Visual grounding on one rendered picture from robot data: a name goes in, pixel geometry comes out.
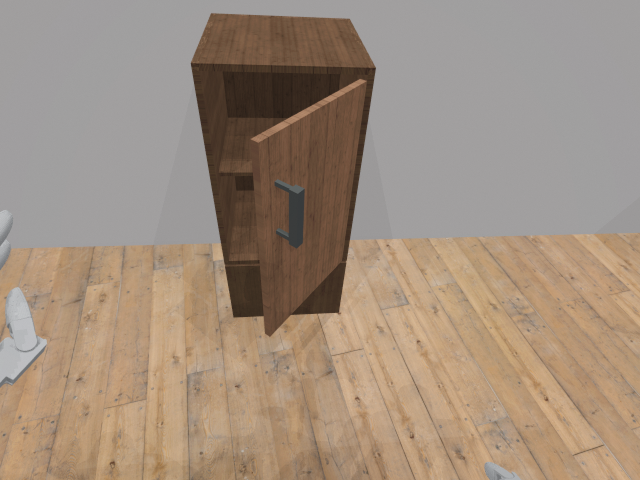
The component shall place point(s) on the cupboard door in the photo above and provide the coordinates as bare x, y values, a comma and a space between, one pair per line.
315, 149

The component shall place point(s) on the left robot hand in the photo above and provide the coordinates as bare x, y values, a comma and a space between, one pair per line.
19, 353

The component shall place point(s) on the handle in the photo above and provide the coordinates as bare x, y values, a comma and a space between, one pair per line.
296, 213

